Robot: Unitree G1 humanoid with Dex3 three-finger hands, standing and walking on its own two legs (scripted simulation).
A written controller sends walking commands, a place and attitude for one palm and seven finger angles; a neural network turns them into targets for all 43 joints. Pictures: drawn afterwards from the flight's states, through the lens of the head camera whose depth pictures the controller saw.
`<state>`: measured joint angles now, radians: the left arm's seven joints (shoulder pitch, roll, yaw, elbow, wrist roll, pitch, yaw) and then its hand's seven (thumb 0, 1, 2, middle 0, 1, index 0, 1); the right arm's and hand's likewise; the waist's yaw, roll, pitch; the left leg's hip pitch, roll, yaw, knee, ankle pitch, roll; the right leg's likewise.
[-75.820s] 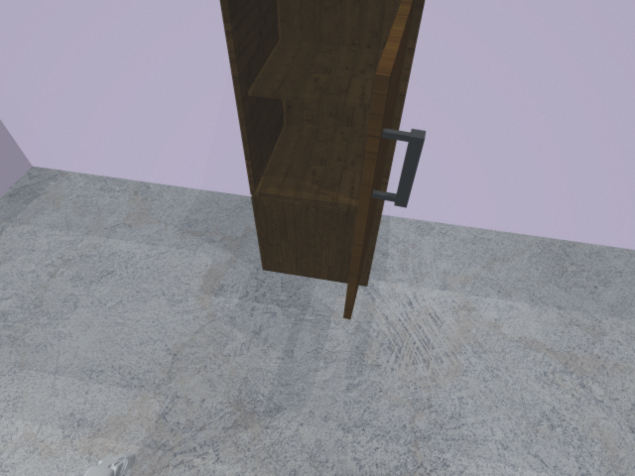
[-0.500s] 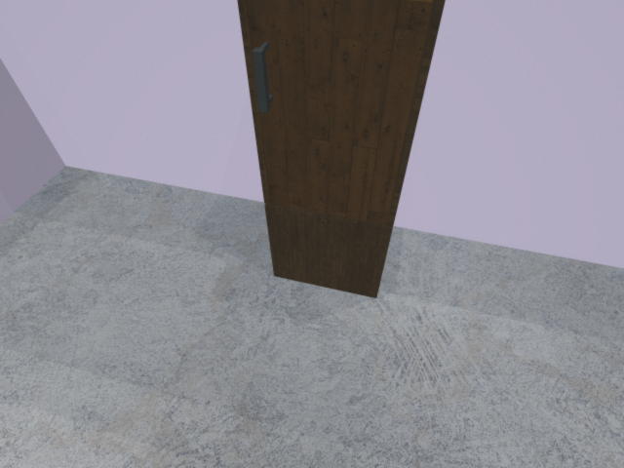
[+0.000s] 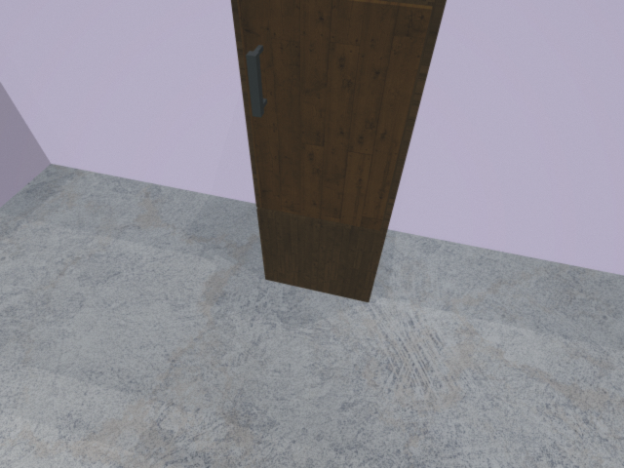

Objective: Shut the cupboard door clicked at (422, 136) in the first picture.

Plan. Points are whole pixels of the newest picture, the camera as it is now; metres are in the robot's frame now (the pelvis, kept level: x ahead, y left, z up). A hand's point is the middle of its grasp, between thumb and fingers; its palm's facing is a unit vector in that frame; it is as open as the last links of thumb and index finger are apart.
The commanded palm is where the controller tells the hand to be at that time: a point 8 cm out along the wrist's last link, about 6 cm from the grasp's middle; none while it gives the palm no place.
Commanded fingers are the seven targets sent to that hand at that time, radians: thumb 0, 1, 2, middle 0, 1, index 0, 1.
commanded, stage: look to check the result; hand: left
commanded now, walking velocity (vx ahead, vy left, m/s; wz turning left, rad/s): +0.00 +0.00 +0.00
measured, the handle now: (258, 81) +0.85 +0.16 +0.08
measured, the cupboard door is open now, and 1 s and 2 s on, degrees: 0 0 0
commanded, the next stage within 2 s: stand and wait in 0.50 s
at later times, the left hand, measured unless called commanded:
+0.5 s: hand out of the picture +0.08 +0.22 -0.16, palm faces -0.01 -0.95 -0.30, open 7.3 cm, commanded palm none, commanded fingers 0.00 0.90 0.90 -0.20 -0.30 -0.20 -0.30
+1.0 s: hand out of the picture +0.08 +0.20 -0.16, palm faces -0.01 -0.96 -0.28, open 7.3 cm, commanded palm none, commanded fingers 0.00 0.90 0.90 -0.20 -0.30 -0.20 -0.30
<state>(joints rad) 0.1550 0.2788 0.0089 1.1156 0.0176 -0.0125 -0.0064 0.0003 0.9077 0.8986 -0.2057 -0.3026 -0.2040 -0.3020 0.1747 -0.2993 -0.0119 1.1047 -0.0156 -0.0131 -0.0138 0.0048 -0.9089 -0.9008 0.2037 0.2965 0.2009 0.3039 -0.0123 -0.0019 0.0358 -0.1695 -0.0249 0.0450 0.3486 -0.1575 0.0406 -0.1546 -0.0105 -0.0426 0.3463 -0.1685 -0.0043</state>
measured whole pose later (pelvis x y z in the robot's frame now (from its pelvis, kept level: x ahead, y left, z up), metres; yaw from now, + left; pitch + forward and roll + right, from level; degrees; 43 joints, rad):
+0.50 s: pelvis +0.03 -0.01 +0.00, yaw +0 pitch -1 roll +0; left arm 0.15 0.29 0.00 1.14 0.01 -0.02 0.00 0.00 0.91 0.90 -0.21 -0.30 -0.20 -0.30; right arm 0.13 -0.30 0.00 1.11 -0.01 -0.01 -0.01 0.00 -0.91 -0.90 0.20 0.30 0.20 0.30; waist 0.00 0.01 0.04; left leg -0.10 -0.02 0.03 0.30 -0.17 0.03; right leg -0.09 0.00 -0.05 0.30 -0.19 -0.01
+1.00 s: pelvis +0.04 -0.02 +0.00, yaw +0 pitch -2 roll +0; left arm 0.17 0.27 0.00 1.14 0.01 -0.02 0.01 0.00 0.91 0.90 -0.21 -0.30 -0.20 -0.30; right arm 0.17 -0.27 0.01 1.13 -0.01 -0.01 -0.02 0.00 -0.91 -0.90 0.20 0.30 0.20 0.30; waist -0.01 0.01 0.04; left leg -0.08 0.00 0.03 0.29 -0.18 0.01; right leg -0.06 0.02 -0.05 0.28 -0.19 -0.03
